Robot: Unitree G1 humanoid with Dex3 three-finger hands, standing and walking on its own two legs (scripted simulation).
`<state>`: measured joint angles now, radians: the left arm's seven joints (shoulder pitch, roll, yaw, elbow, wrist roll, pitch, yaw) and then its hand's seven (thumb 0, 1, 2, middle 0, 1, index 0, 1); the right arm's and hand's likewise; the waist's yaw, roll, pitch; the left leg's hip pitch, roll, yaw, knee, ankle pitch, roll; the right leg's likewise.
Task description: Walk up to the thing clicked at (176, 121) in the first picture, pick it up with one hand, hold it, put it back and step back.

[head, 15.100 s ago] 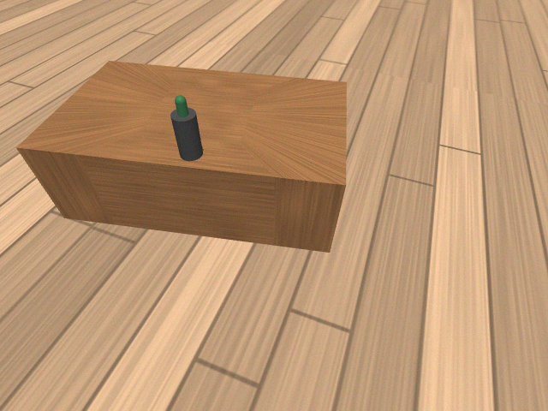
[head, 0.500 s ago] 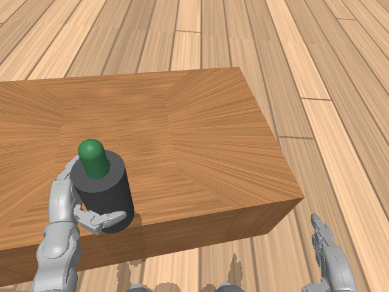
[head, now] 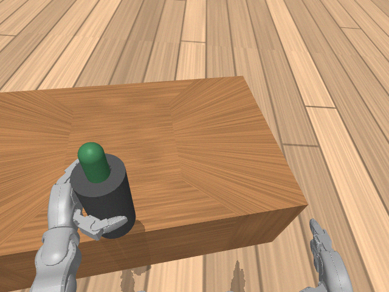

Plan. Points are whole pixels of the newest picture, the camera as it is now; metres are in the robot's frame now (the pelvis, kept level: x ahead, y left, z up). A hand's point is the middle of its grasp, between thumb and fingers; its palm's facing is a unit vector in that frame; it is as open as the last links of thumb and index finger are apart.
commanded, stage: hold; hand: left
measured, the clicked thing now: (104, 190) +0.32 +0.15 +0.07
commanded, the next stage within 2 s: none
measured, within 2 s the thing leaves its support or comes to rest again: neither
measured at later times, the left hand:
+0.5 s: hand (95, 205) +0.30 +0.17 +0.04, palm faces +0.12 -0.99 -0.05, open 11.9 cm
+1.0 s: hand (95, 198) +0.31 +0.17 +0.06, palm faces +0.12 -0.99 -0.05, open 11.9 cm
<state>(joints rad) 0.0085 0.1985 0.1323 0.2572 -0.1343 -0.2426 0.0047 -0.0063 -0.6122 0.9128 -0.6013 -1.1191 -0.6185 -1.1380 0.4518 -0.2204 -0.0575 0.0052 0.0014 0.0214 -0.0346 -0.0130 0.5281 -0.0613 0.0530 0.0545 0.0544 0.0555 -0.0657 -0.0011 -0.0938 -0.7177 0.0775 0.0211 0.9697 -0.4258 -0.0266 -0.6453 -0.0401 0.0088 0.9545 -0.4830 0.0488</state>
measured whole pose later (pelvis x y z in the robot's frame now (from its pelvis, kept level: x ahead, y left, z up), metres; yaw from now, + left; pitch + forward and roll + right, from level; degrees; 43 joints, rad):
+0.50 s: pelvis +0.00 +0.00 +0.01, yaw +0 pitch +8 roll -1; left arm 0.06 0.19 0.13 0.22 -0.14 -0.22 0.00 -0.01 -0.61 0.91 -0.60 -1.12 -0.62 -1.14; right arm 0.43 -0.21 -0.06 0.11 0.00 -0.04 -0.05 -0.01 0.53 -0.06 0.05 0.05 0.05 0.06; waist -0.05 0.00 -0.08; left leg -0.67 0.07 0.02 0.93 -0.41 -0.03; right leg -0.59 -0.04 0.01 0.91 -0.47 0.05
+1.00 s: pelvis -0.01 +0.00 +0.01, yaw +0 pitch +7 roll -1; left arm 0.01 0.19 0.14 0.23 -0.15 -0.20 0.00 -0.01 -0.61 0.91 -0.60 -1.12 -0.62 -1.14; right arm 0.41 -0.21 -0.05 0.19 0.00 -0.09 -0.06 -0.01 0.53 -0.06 0.05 0.05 0.05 0.06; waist -0.05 0.01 -0.08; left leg -0.63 0.07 0.02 0.89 -0.38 -0.03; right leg -0.57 -0.04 0.00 0.89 -0.45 0.04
